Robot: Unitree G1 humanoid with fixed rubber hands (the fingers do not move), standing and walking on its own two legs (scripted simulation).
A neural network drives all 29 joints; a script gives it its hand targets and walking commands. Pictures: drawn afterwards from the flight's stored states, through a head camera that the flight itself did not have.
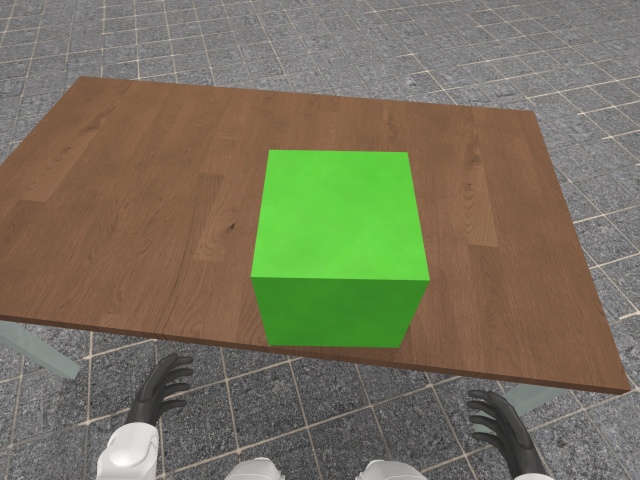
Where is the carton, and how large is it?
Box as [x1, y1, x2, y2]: [251, 150, 429, 347]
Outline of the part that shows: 269,150 251,272 251,279 268,343 284,345 398,347 429,280 407,152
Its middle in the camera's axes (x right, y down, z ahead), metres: +0.03 +0.03 +0.66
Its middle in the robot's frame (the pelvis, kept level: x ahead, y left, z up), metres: +0.46 +0.00 -0.08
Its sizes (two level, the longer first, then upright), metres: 0.243 0.228 0.233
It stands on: a table, 0.56 m high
